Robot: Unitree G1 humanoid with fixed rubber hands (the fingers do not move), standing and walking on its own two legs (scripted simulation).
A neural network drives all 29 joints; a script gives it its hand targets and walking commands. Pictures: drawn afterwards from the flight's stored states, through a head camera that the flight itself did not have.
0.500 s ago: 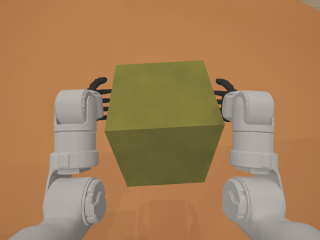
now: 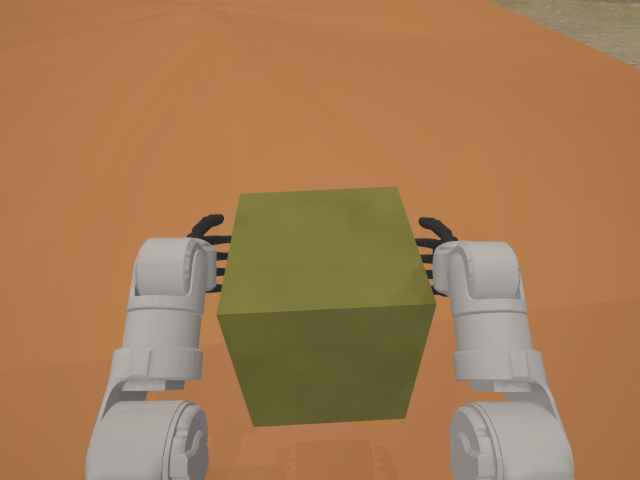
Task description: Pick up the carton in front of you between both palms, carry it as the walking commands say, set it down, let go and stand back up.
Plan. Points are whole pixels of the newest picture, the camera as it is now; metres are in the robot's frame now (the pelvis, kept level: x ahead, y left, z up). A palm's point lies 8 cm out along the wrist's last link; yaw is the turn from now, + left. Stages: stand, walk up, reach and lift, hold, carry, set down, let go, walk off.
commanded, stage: carry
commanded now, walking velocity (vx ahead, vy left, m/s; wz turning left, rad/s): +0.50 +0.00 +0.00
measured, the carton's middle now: (324, 308) +0.35 +0.00 +0.06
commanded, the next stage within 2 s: none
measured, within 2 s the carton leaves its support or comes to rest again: neither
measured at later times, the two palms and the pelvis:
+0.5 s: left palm (203, 160) +0.51 +0.17 +0.19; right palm (410, 165) +0.50 -0.12 +0.19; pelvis +0.13 +0.03 +0.00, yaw -1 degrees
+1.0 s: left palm (221, 75) +0.79 +0.19 +0.21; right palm (372, 66) +0.83 -0.10 +0.22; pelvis +0.42 +0.00 +0.07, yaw +0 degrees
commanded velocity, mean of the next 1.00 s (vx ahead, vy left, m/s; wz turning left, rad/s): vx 0.50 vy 0.00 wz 0.00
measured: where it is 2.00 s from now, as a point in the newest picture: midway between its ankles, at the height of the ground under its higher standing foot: (306, 278)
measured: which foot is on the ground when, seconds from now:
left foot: down 0.00-0.24, up 0.26-0.42, down 0.44-0.86, up 0.88-1.00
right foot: down 0.00-0.46, up 0.48-0.82, down 0.84-1.00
